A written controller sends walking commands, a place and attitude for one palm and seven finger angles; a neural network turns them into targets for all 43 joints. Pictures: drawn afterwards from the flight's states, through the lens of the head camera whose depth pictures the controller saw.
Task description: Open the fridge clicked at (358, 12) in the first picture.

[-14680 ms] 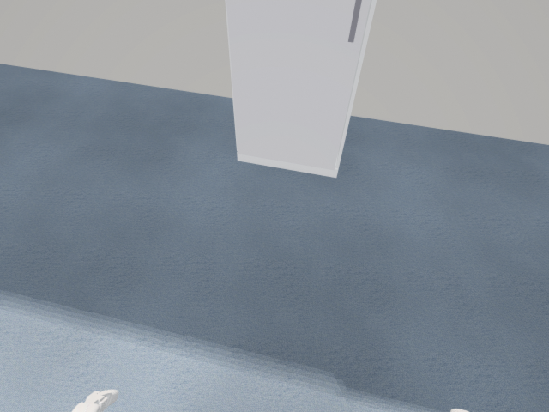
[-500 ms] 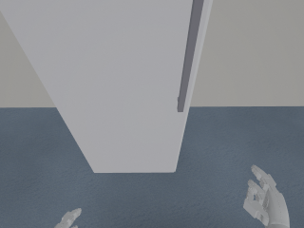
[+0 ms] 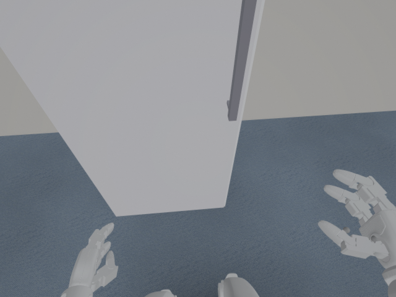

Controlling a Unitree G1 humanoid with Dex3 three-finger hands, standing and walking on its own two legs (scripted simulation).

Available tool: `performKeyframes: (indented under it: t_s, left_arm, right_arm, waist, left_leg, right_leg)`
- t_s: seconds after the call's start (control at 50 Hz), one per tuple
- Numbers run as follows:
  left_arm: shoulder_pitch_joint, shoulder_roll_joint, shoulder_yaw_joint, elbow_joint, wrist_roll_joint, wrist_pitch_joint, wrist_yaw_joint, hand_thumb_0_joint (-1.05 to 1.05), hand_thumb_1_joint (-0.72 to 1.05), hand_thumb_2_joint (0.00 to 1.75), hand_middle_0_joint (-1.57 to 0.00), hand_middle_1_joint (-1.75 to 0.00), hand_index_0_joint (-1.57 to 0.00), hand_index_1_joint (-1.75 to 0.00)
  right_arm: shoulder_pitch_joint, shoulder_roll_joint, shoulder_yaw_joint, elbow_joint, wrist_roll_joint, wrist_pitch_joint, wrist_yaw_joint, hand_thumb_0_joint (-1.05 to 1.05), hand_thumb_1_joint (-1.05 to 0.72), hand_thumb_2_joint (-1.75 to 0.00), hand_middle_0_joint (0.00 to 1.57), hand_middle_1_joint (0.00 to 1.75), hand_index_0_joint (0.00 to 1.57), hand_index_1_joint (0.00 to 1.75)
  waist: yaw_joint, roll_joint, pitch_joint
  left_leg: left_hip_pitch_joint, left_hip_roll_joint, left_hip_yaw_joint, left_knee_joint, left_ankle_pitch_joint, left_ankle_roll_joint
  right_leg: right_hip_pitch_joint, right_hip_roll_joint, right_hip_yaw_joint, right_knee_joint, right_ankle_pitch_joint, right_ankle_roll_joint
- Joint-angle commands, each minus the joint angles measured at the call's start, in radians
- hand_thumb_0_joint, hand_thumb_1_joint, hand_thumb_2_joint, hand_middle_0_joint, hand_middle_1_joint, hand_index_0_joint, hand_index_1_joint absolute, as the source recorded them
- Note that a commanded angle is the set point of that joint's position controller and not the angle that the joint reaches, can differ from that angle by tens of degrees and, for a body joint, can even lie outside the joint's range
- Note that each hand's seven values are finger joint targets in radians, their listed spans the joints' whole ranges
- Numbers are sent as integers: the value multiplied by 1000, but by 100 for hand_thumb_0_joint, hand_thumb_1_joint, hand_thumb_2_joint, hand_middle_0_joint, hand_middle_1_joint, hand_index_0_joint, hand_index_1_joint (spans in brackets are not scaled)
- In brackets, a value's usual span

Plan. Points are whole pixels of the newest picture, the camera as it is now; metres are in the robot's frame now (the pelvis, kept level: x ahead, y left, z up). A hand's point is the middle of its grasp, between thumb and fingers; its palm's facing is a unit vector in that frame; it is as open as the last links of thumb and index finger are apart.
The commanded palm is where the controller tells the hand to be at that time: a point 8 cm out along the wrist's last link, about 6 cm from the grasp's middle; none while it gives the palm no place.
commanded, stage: raise the hand to about handle height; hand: right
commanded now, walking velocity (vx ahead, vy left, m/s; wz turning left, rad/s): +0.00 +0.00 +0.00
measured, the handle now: (241, 32) +0.55 -0.08 +0.25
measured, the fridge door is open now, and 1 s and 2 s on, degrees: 0 0 0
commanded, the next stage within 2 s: move the hooked fingers beside the handle in 1.42 s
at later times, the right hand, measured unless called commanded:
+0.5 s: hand (389, 185) +0.27 -0.29 +0.15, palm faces +0.00 +1.00 -0.09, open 13.0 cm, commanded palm +0.24 -0.34 +0.17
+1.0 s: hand out of the picture +0.29 -0.31 +0.22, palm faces +0.04 +1.00 -0.09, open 14.0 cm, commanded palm +0.25 -0.35 +0.22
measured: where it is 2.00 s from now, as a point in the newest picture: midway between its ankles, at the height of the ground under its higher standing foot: outside the picture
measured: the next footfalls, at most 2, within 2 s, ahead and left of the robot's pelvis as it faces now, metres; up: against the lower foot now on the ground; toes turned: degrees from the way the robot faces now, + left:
none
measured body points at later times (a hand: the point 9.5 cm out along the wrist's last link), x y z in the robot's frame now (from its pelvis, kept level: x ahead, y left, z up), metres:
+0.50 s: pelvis +0.02 -0.04 +0.03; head +0.03 -0.05 +0.48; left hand +0.21 +0.20 -0.02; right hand +0.26 -0.34 +0.16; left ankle +0.01 +0.08 -0.68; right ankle +0.08 -0.10 -0.68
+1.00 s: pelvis +0.01 -0.03 +0.05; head -0.01 -0.03 +0.50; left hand +0.21 +0.19 -0.01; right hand +0.28 -0.36 +0.23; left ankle +0.01 +0.08 -0.68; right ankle +0.08 -0.10 -0.68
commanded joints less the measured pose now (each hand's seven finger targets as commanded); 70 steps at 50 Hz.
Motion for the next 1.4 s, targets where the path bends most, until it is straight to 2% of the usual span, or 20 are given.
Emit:
performKeyframes:
  t_s: [0.0, 0.08, 0.12, 0.22, 0.3, 0.4, 0.48, 0.54, 0.62, 0.7, 0.78, 0.84, 0.9, 0.94, 1.04, 1.12, 1.18, 1.26, 1.3, 1.38]
  left_arm:
    - [-50, 146, 69, -159, -12, -44, 26, 0, 90, 90, -20, -30, -20, -30]
    - [-48, 128, 67, -175, -14, -48, 12, 0, 90, 90, -20, -30, -20, -30]
    - [-42, 129, 70, -165, -13, -54, 6, 0, 90, 90, -20, -30, -20, -30]
    - [-33, 149, 78, -149, -18, -60, 5, 0, 90, 90, -20, -30, -20, -30]
    - [-46, 157, 74, -151, -17, -54, 21, 0, 90, 90, -20, -30, -20, -30]
    - [-57, 149, 63, -141, -14, -43, 28, 0, 90, 90, -20, -30, -20, -30]
    - [-80, 142, 47, -136, -25, -27, 30, 0, 90, 90, -20, -30, -20, -30]
    - [-95, 144, 37, -136, -37, -16, 37, 0, 90, 90, -20, -30, -20, -30]
    - [-118, 142, 29, -150, -39, -6, 45, 0, 90, 90, -20, -30, -20, -30]
    - [-133, 141, 18, -142, -32, 0, 48, 0, 90, 90, -20, -30, -20, -30]
    - [-152, 133, 11, -133, -38, 10, 47, 0, 90, 90, -20, -30, -20, -30]
    - [-162, 132, 6, -133, -46, 21, 47, 0, 90, 90, -20, -30, -20, -30]
    - [-180, 137, 7, -139, -54, 31, 47, 0, 90, 90, -20, -30, -20, -30]
    - [-174, 131, 9, -146, -56, 34, 43, 0, 90, 90, -20, -30, -20, -30]
    - [-176, 134, 16, -153, -54, 41, 32, 0, 90, 90, -20, -30, -20, -30]
    - [-186, 137, 24, -152, -46, 35, 32, 0, 90, 90, -20, -30, -20, -30]
    - [-178, 130, 23, -149, -46, 33, 35, 0, 90, 90, -20, -30, -20, -30]
    - [-171, 134, 28, -140, -47, 32, 38, 0, 90, 90, -20, -30, -20, -30]
    - [-165, 141, 34, -132, -50, 35, 36, 0, 90, 90, -20, -30, -20, -30]
    - [-169, 139, 36, -142, -56, 40, 35, 0, 90, 90, -20, -30, -20, -30]
  right_arm:
    - [-45, -287, -221, -137, 59, 76, 12, 0, -8, -55, 26, 82, 26, 82]
    - [-18, -233, -251, -222, 108, 63, -29, 0, 1, -51, 27, 88, 27, 88]
    - [-19, -191, -214, -236, 103, 43, -43, 0, 6, -49, 27, 92, 27, 92]
    - [-85, -170, -130, -237, 66, 60, -33, 0, 17, -44, 28, 99, 28, 99]
    - [-178, -251, -162, -315, 43, 92, -48, 0, 27, -40, 28, 105, 28, 105]
    - [-224, -286, -211, -368, 40, 98, -87, 0, 38, -35, 29, 112, 29, 112]
    - [-267, -240, -167, -269, 49, 173, -71, 0, 48, -31, 30, 118, 30, 118]
    - [-357, -238, -129, -211, 38, 253, -50, 0, 50, -30, 30, 120, 30, 120]
    - [-497, -283, -128, -256, 18, 311, -47, 0, 50, -30, 30, 120, 30, 120]
    - [-554, -349, -185, -286, 16, 304, -59, 0, 50, -30, 30, 120, 30, 120]
    - [-590, -340, -183, -220, 17, 324, -52, 0, 50, -30, 30, 120, 30, 120]
    - [-619, -351, -174, -157, 10, 382, -43, 0, 50, -30, 30, 120, 30, 120]
    - [-677, -372, -167, -151, 1, 430, -35, 0, 50, -30, 30, 120, 30, 120]
    - [-627, -330, -142, -119, 10, 449, -22, 0, 50, -30, 30, 120, 30, 120]
    - [-604, -351, -177, -145, 24, 425, -16, 0, 50, -30, 30, 120, 30, 120]
    - [-643, -411, -237, -204, 21, 387, -44, 0, 50, -30, 30, 120, 30, 120]
    - [-637, -374, -216, -204, 16, 368, -62, 0, 50, -30, 30, 120, 30, 120]
    - [-614, -360, -201, -175, 14, 376, -61, 0, 50, -30, 30, 120, 30, 120]
    - [-588, -360, -200, -143, 14, 387, -52, 0, 50, -30, 30, 120, 30, 120]
    - [-612, -354, -196, -154, 20, 402, -39, 0, 50, -30, 30, 120, 30, 120]
  waist:
    - [-14, -8, -232]
    - [-25, 17, -249]
    - [-9, 30, -216]
    - [14, -25, -162]
    - [2, -57, -198]
    - [-15, -88, -234]
    - [-9, -88, -124]
    - [-4, -100, -68]
    - [-5, -101, -132]
    - [-13, -78, -178]
    - [-10, -85, -113]
    - [-13, -112, -70]
    - [-11, -105, -85]
    - [-6, -60, -90]
    - [-8, -20, -115]
    - [-16, -57, -148]
    - [-8, -95, -122]
    - [-4, -72, -107]
    - [0, -11, -107]
    - [-3, -24, -138]
  left_leg:
    - [133, 96, -268, -296, 154, -83]
    - [180, 83, -220, -278, 360, -91]
    - [168, 73, -205, -276, 418, -96]
    - [106, 33, -133, -284, 320, -70]
    - [135, 21, -102, -305, 247, -48]
    - [177, 13, -68, -323, 260, -34]
    - [167, 13, -56, -365, 230, -38]
    - [178, 15, -61, -401, 191, -36]
    - [214, 21, -68, -427, 177, -35]
    - [251, 18, -69, -450, 189, -31]
    - [252, 19, -66, -479, 184, -30]
    - [268, 25, -77, -508, 161, -27]
    - [296, 32, -94, -531, 157, -24]
    - [295, 31, -94, -541, 169, -26]
    - [302, 34, -112, -552, 184, -28]
    - [322, 49, -146, -560, 187, -27]
    - [311, 44, -139, -560, 196, -31]
    - [318, 57, -172, -564, 233, -40]
    - [327, 68, -198, -563, 264, -57]
    - [331, 71, -204, -546, 312, -73]
  right_leg:
    - [211, -5, 56, -174, 130, 8]
    - [276, -6, 51, -219, 223, 18]
    - [298, -7, 47, -231, 250, 18]
    - [368, -7, 40, -287, 240, 10]
    - [431, -13, 61, -340, 212, 12]
    - [531, -29, 96, -398, 263, 37]
    - [523, -40, 120, -461, 191, 53]
    - [513, -38, 128, -507, 92, 49]
    - [569, -40, 151, -550, 29, 47]
    - [626, -41, 164, -569, 37, 50]
    - [624, -41, 162, -601, 18, 51]
    - [586, -27, 134, -618, -21, 38]
    - [586, -19, 111, -610, -17, 28]
    - [592, -14, 103, -600, 29, 22]
    - [599, -10, 77, -565, 109, 13]
    - [601, -7, 55, -540, 156, 8]
    - [612, -5, 45, -539, 155, 9]
    - [589, -5, 30, -514, 189, 5]
    - [571, -10, 21, -488, 209, 4]
    - [572, -2, 19, -475, 232, 2]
